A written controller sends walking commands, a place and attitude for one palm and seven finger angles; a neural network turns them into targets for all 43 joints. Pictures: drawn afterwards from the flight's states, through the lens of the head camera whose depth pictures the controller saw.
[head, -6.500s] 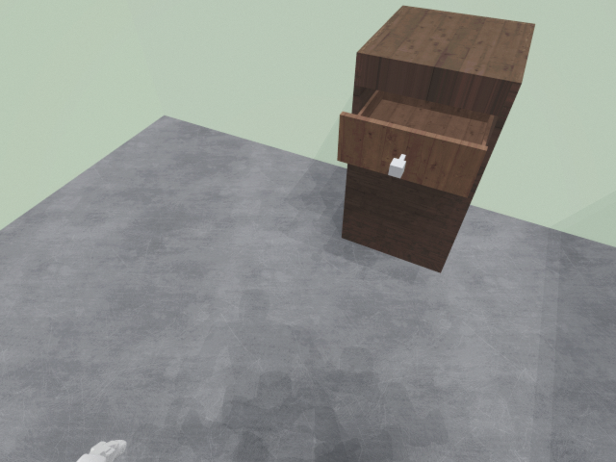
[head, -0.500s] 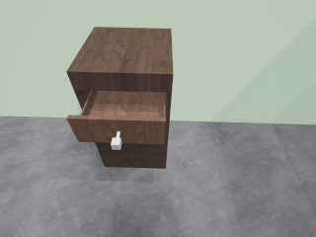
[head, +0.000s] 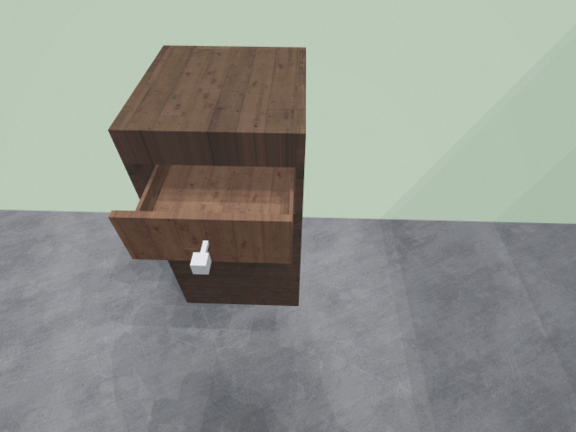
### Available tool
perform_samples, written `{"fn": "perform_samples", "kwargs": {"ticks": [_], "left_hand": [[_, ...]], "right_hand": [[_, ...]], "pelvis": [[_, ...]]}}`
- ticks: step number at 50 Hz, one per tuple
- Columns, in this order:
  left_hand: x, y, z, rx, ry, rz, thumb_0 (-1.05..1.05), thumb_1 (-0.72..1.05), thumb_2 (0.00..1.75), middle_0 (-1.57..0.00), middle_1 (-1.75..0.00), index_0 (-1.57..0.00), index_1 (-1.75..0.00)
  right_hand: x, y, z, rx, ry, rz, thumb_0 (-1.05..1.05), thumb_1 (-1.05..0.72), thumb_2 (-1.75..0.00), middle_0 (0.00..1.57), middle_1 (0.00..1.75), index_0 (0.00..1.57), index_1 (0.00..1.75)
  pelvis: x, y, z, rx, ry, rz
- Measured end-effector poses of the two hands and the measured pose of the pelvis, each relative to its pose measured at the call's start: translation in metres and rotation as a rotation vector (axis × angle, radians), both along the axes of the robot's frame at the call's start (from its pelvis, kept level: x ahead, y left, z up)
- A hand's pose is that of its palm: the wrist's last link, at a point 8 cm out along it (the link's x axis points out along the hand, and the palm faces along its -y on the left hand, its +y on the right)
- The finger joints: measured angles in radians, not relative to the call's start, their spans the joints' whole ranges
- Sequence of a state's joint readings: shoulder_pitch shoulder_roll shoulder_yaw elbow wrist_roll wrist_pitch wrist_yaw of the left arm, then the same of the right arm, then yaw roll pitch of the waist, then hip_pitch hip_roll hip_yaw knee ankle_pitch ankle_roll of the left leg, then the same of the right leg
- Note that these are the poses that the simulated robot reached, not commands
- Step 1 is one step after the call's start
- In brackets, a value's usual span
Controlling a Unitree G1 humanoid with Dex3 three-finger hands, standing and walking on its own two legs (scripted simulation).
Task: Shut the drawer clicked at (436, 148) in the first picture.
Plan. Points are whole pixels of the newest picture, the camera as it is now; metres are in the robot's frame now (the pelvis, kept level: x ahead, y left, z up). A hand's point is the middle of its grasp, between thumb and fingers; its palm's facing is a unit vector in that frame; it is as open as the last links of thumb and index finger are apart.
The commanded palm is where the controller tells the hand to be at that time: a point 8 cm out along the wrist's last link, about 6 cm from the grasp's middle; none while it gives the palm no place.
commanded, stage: come to a stop and stand still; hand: left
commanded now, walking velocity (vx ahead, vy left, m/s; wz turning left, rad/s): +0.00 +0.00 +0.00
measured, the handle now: (202, 256) +0.48 +0.22 -0.15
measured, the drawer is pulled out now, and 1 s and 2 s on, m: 0.17 0.17 0.17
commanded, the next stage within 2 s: look again from close up in 0.34 s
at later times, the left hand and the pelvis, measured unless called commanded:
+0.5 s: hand out of the picture -0.03 +0.15 -0.18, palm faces +0.04 -0.98 -0.18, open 7.4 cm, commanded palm none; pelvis +0.00 +0.00 +0.00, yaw -1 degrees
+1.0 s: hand out of the picture -0.02 +0.23 -0.18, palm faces -0.01 -0.98 -0.20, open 7.4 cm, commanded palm none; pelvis -0.02 +0.05 +0.00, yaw -1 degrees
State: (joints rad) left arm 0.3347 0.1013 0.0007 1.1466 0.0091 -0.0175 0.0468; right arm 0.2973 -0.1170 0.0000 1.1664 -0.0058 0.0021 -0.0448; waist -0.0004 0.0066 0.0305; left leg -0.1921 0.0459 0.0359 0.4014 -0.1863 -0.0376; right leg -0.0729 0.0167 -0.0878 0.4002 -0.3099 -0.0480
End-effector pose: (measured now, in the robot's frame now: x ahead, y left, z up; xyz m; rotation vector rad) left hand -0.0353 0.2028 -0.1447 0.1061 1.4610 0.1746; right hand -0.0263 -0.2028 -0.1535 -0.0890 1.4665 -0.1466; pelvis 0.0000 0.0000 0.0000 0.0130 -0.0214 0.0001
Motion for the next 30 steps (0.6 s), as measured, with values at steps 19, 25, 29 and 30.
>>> {"fn": "perform_samples", "kwargs": {"ticks": [19, 25, 29, 30], "left_hand": [[0.003, -0.006, -0.002, -0.003, 0.006, 0.016, 0.0, 0.91, 0.9, -0.2, -0.3, -0.2, -0.29], [0.001, -0.001, -0.001, 0.007, -0.013, -0.012, 0.0, 0.91, 0.9, -0.2, -0.3, -0.2, -0.29], [0.003, 0.013, -0.006, 0.001, -0.024, -0.053, 0.0, 0.91, 0.9, -0.2, -0.3, -0.2, -0.3], [0.004, 0.018, -0.009, 0.0, -0.029, -0.056, 0.0, 0.91, 0.9, -0.2, -0.3, -0.2, -0.3]], "right_hand": [[0.023, -0.015, 0.001, -0.032, -0.031, 0.021, 0.0, -0.91, -0.9, 0.2, 0.3, 0.2, 0.3], [0.027, -0.017, 0.002, -0.042, -0.054, 0.021, 0.01, -0.92, -0.9, 0.2, 0.3, 0.2, 0.3], [0.035, -0.012, 0.0, -0.057, -0.126, 0.008, 0.01, -0.92, -0.9, 0.2, 0.3, 0.2, 0.3], [0.036, -0.009, 0.0, -0.061, -0.141, 0.007, 0.01, -0.92, -0.9, 0.2, 0.3, 0.2, 0.3]], "pelvis": [[0.008, -0.006, -0.001, -0.001, -0.007, 0.004], [0.004, 0.001, -0.002, -0.017, 0.007, -0.011], [-0.002, 0.014, -0.008, -0.04, 0.007, -0.015], [-0.003, 0.017, -0.01, -0.043, 0.004, -0.013]]}}
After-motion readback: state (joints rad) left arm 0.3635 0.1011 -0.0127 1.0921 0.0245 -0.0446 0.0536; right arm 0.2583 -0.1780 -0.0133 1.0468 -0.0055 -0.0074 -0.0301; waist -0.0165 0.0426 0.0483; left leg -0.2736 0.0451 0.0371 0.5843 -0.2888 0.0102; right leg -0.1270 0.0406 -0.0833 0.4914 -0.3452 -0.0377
